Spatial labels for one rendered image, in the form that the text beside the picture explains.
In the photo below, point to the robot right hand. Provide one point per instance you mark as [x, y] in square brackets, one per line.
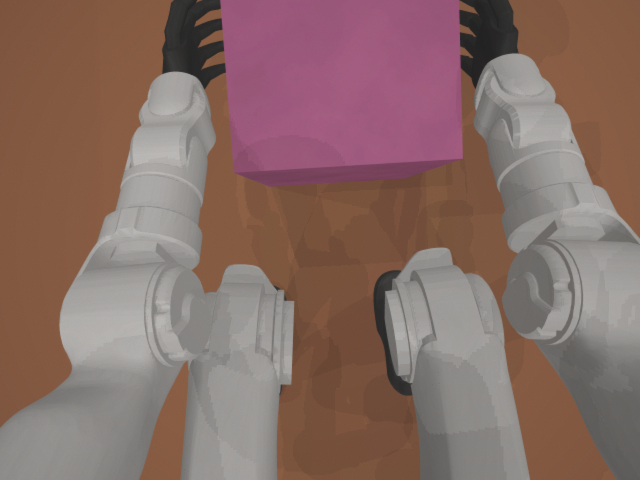
[495, 34]

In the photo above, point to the robot left shin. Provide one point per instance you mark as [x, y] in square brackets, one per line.
[238, 273]

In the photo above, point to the robot left hand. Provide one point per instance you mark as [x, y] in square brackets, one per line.
[180, 50]

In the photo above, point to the robot right shin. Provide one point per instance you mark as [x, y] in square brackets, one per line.
[484, 297]

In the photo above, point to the robot left forearm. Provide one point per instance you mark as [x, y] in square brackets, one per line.
[162, 189]

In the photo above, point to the robot shin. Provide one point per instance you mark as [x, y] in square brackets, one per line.
[238, 273]
[484, 297]

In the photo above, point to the left robot upper arm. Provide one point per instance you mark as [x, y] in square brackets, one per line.
[127, 331]

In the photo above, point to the carton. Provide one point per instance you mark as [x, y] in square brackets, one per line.
[329, 91]

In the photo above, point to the robot right forearm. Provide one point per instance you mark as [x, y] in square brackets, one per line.
[538, 167]

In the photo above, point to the right robot upper arm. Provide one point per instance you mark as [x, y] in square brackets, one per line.
[579, 300]

